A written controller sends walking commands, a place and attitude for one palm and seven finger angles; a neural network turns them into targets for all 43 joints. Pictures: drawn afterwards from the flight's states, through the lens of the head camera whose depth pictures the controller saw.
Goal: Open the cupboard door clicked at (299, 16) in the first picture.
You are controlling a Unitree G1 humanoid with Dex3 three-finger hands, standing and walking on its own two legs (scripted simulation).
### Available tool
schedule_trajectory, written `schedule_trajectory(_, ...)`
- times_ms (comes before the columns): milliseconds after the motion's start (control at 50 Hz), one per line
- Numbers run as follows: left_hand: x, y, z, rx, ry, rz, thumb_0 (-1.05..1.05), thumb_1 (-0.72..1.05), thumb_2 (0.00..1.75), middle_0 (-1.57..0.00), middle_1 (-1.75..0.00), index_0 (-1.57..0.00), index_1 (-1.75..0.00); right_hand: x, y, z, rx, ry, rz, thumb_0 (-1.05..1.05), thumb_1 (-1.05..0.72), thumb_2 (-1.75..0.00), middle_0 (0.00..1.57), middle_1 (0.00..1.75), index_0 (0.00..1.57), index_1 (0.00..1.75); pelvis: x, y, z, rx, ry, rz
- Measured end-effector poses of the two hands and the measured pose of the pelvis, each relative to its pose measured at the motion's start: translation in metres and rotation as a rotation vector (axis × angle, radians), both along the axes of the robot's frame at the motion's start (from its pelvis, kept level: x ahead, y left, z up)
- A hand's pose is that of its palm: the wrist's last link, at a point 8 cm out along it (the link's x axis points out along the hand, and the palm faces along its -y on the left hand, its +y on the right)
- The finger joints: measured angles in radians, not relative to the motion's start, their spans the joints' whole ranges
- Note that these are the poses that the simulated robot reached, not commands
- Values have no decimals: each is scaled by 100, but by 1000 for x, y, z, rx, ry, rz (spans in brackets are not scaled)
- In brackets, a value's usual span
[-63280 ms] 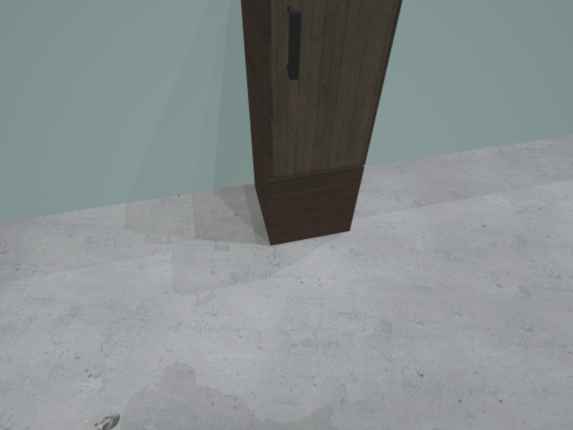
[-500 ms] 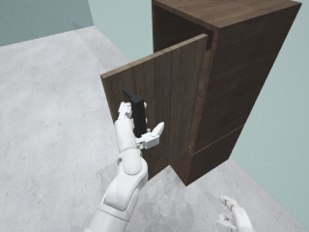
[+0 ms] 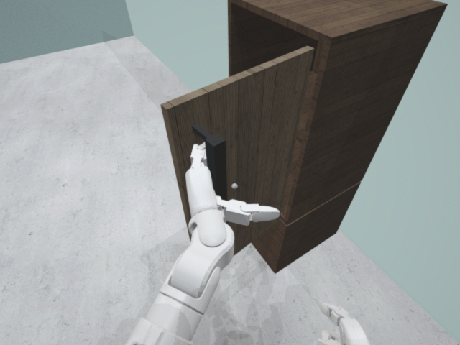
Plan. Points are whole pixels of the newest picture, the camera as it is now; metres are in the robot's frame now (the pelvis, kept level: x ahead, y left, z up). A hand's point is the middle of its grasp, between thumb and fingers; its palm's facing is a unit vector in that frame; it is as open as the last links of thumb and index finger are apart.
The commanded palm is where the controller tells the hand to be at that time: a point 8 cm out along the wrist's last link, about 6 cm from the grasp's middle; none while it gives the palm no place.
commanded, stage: slide the hand sideways off the handle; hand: left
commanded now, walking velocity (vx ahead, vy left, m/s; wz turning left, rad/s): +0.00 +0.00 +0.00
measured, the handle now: (209, 168) +0.38 +0.07 +0.13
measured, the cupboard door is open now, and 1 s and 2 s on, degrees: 97 100 100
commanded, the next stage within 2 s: draw the hand back to the body in 1.28 s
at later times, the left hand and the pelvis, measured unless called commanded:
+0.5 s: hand (233, 206) +0.29 +0.02 +0.14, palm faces -0.08 -1.00 +0.03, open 16.4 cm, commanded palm +0.26 +0.07 +0.13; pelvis -0.01 +0.00 +0.00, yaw -1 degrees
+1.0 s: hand (209, 232) +0.25 +0.05 +0.13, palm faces -0.08 -1.00 +0.00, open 16.3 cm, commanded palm +0.21 +0.11 +0.13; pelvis +0.01 +0.00 +0.00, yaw -1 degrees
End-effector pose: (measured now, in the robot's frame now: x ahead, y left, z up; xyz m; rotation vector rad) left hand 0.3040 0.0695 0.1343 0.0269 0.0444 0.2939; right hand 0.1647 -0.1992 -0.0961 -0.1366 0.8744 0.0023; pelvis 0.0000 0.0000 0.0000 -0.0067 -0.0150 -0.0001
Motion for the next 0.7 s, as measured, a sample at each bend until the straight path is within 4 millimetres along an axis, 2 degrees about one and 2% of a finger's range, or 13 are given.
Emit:
schedule_trajectory(120, -4, -2, 0, 8, -2, -8, -1, -50, 30, -35, -55, -32, -61, -3, -3, 1, -5, -10, 5, 1, -91, -90, 20, 30, 20, 30, -6, -2, -1, 1, -7, 4)
schedule_trajectory(220, -10, 3, -4, 59, -74, -288, -1, -50, 30, -29, -44, -22, -48, -13, -9, 6, -28, -32, -16, 1, -91, -90, 20, 30, 20, 30, -11, -4, 0, 10, -22, 14)
schedule_trajectory(300, -9, 10, -3, 45, -72, -413, -1, -50, 30, -23, -37, -14, -39, -21, -14, 7, -29, -66, -46, 1, -91, -90, 20, 30, 20, 30, -15, -3, 0, 6, -38, 11)
schedule_trajectory(400, -13, 9, -2, -54, -68, -396, -1, -50, 30, -16, -33, -12, -34, -25, -14, 11, -11, -98, -63, 1, -91, -90, 20, 30, 20, 30, -14, -1, 2, 8, -40, -7)
schedule_trajectory(500, -26, 9, -1, -49, -106, -372, -1, -50, 30, -10, -31, -13, -32, -22, -13, 17, 0, -120, -51, 1, -91, -90, 20, 30, 20, 30, -11, -3, 3, 9, -40, -20)
schedule_trajectory(700, -43, 24, -3, -37, -83, -396, -1, -50, 30, -13, -30, -15, -30, 3, -13, 31, -14, -157, -36, 1, -91, -90, 20, 30, 20, 30, -1, -4, 6, 3, -43, -28)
